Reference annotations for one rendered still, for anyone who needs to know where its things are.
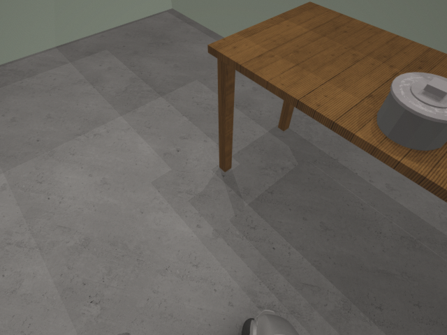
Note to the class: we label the right robot thigh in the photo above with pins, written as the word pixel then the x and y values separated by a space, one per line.
pixel 271 325

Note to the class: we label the pot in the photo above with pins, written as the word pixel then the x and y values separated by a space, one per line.
pixel 408 129

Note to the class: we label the lid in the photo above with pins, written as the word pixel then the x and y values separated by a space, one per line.
pixel 407 90

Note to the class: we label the knob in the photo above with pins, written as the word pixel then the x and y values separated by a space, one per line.
pixel 437 87

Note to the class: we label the table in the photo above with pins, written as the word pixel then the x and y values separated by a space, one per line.
pixel 336 69

